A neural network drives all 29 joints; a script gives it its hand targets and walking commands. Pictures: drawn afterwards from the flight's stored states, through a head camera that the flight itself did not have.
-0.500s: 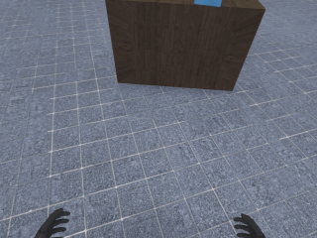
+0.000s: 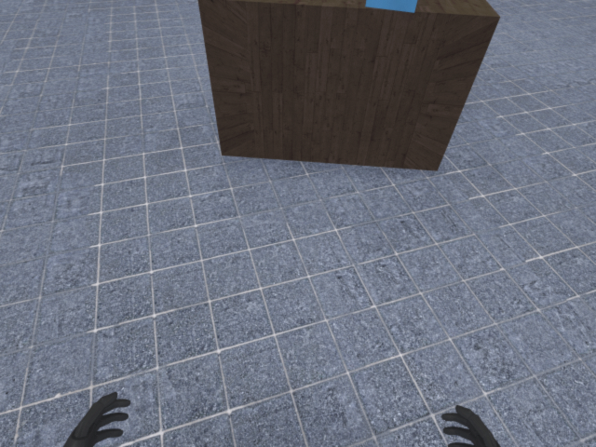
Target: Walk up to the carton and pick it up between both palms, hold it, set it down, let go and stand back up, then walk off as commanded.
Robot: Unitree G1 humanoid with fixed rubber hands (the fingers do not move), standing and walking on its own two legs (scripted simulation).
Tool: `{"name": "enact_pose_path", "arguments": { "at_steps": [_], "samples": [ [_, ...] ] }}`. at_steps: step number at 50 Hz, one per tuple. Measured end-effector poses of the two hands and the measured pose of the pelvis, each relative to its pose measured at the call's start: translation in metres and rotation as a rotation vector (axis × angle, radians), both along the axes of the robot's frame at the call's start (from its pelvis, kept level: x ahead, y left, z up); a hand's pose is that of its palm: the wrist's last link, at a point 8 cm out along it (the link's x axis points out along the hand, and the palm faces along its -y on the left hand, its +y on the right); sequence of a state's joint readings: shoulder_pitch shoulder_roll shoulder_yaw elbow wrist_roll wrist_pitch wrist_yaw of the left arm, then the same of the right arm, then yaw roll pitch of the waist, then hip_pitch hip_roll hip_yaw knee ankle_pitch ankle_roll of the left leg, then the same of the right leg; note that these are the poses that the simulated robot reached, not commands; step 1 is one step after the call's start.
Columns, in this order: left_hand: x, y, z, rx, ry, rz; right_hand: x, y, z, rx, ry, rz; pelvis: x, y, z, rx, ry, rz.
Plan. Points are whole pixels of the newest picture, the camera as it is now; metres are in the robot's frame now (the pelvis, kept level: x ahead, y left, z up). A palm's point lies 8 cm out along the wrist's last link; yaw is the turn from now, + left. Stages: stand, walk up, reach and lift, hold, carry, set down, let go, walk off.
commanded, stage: stand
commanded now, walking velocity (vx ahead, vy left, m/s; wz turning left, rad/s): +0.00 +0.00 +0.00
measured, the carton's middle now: out of the picture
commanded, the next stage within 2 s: walk up in 0.68 s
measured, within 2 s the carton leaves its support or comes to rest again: neither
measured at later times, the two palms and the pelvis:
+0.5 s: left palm out of the picture +0.12 +0.28 -0.08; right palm out of the picture +0.12 -0.26 -0.09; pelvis -0.01 +0.00 +0.00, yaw +0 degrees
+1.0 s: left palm out of the picture +0.12 +0.28 -0.06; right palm out of the picture +0.10 -0.30 -0.09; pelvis -0.01 -0.02 +0.01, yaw +0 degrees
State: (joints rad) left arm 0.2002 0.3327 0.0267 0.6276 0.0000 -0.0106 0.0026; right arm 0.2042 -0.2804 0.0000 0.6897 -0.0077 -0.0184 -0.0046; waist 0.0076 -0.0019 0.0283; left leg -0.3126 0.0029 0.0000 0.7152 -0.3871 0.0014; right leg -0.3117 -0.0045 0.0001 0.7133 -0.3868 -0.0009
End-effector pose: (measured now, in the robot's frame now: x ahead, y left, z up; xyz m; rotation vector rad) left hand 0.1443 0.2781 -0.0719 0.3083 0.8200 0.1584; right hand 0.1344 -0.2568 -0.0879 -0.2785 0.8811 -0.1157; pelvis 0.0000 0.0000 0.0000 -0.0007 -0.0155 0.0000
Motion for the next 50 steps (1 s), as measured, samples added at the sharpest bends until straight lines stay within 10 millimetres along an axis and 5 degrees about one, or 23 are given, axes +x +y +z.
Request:
{"name": "enact_pose_path", "arguments": {
  "at_steps": [44, 50],
  "samples": [
    [-0.032, -0.005, -0.003, 0.023, 0.064, 0.025, -0.034, -0.017, -0.013, 0.011, 0.073, -0.025, -0.016, -0.012, 0.002, 0.017, -0.021, 0.001],
    [-0.02, -0.002, 0.007, 0.011, 0.082, -0.011, -0.038, -0.04, -0.006, -0.009, 0.077, -0.012, -0.006, -0.019, 0.008, 0.023, 0.006, -0.001]
  ]
}}
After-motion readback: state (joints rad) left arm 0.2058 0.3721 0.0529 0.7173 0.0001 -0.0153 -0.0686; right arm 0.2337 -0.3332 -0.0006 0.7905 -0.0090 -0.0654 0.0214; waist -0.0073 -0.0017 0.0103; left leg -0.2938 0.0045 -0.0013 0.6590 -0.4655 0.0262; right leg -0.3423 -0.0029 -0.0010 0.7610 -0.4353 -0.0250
